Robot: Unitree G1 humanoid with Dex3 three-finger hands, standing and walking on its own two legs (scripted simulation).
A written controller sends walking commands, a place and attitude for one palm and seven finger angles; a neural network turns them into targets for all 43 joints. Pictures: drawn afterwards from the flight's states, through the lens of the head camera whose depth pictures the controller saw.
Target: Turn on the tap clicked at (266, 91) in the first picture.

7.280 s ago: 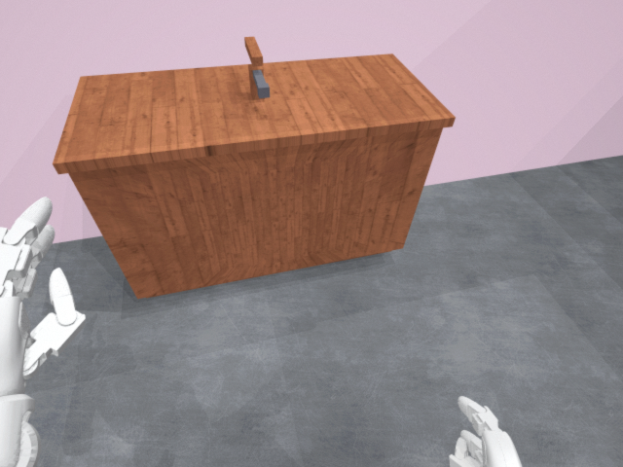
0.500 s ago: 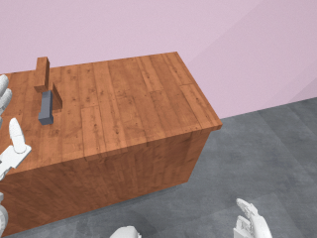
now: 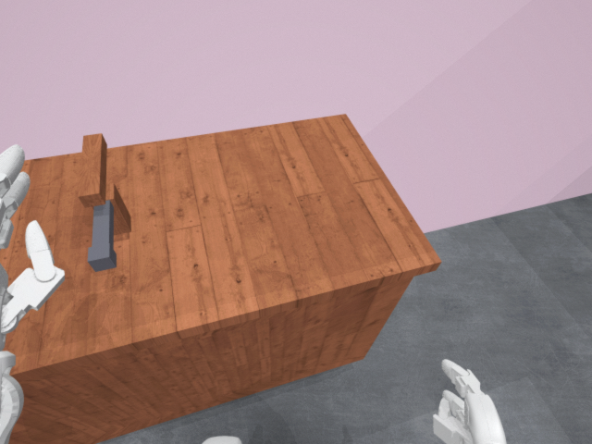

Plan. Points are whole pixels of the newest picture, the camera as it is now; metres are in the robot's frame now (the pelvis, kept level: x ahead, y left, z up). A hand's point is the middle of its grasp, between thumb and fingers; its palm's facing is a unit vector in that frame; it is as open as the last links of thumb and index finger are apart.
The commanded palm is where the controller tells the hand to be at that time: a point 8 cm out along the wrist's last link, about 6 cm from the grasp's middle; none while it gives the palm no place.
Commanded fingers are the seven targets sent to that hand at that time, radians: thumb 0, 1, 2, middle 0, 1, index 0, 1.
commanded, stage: come to a stop and stand still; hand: left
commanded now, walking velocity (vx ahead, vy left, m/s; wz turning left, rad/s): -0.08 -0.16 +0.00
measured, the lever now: (102, 257) +0.33 +0.31 +0.03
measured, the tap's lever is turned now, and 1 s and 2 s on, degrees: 0 0 0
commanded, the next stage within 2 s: look again from close up in 0.86 s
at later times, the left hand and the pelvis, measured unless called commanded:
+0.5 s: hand (55, 282) +0.22 +0.25 +0.17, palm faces +0.30 -0.88 -0.36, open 7.4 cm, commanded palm +0.16 +0.30 +0.19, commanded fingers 0.00 0.90 0.90 -0.20 -0.30 -0.20 -0.30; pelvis -0.01 +0.02 +0.02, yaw -1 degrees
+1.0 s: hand (3, 277) +0.22 +0.29 +0.17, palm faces +0.37 -0.85 -0.37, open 7.4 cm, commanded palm +0.15 +0.32 +0.19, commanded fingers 0.00 0.90 0.90 -0.20 -0.30 -0.20 -0.30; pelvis -0.01 +0.04 +0.02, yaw +0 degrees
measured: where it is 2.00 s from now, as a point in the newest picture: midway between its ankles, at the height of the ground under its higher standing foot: outside the picture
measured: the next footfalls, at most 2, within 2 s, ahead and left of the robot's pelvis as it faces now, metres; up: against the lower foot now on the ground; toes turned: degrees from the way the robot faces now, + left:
none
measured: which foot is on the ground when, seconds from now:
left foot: down 0.00-1.00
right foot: down 0.00-1.00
